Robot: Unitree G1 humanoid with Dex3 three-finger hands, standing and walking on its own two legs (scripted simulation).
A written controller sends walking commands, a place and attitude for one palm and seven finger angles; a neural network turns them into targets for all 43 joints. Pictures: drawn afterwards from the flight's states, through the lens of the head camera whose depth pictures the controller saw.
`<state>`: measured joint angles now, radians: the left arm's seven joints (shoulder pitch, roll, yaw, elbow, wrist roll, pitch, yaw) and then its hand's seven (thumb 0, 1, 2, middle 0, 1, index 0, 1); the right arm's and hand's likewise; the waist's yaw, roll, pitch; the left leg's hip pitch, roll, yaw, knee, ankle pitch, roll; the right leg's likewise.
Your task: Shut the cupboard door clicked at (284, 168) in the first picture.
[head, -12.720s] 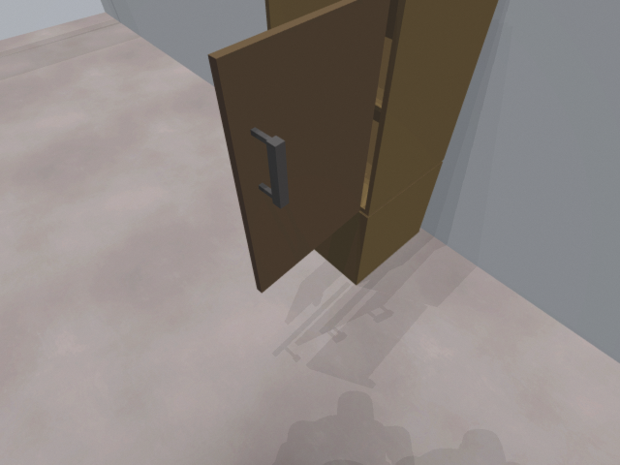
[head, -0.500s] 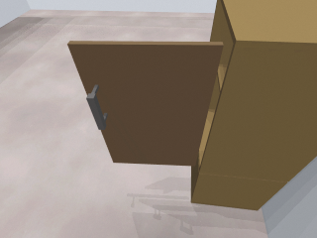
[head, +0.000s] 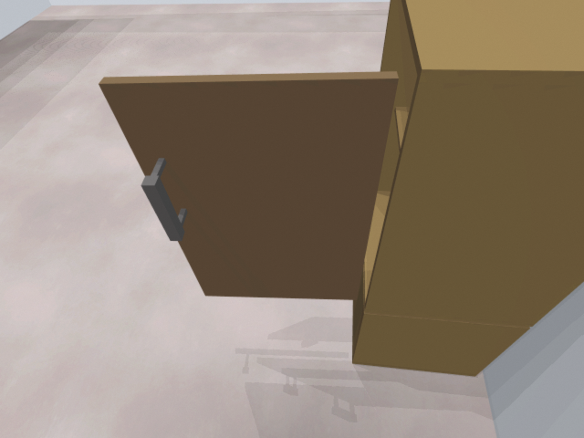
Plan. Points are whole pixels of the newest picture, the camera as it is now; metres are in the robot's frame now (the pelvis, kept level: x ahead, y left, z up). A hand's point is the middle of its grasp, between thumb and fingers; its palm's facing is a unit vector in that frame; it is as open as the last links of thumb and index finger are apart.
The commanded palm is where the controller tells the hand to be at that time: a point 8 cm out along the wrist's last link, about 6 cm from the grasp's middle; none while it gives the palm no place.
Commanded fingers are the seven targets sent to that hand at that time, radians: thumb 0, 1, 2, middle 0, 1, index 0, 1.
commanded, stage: look again from close up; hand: left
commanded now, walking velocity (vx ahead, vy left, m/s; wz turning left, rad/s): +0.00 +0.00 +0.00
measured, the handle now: (168, 201) +0.46 +0.24 +0.05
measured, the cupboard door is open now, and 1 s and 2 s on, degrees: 94 94 94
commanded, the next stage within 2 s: raise the hand and make a fist in 0.32 s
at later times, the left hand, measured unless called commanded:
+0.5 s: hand out of the picture +0.08 +0.18 -0.13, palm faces +0.17 -0.96 -0.22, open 7.3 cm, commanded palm +0.10 +0.22 -0.07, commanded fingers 0.00 0.90 0.90 -0.27 -0.38 -0.27 -0.38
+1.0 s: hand out of the picture +0.13 +0.19 -0.03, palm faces +0.04 -1.00 -0.04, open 5.4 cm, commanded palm +0.11 +0.24 -0.02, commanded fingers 0.00 0.90 0.90 -0.73 -0.88 -0.73 -0.88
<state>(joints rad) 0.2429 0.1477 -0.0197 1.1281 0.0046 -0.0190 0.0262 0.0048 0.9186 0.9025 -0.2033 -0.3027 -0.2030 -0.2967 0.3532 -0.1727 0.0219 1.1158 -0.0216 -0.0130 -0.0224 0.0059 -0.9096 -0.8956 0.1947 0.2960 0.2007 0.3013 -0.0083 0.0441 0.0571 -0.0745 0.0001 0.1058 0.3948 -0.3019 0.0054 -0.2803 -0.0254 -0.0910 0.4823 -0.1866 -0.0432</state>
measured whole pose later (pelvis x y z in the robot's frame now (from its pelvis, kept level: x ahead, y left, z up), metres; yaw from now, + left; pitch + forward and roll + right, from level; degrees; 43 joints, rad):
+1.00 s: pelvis -0.06 +0.01 -0.09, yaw +6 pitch +11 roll -1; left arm 0.43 0.22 0.04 -0.09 -0.22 -0.47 -0.23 0.01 0.90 0.90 -0.56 -0.69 -0.56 -0.69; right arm 0.20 -0.24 0.02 0.44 0.02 -0.26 -0.04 0.01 -0.91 -0.90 0.20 0.30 0.20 0.30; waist 0.03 0.00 -0.09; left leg -0.82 -0.03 -0.03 1.20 -0.58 0.03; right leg -0.91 -0.04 -0.12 1.11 -0.38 -0.04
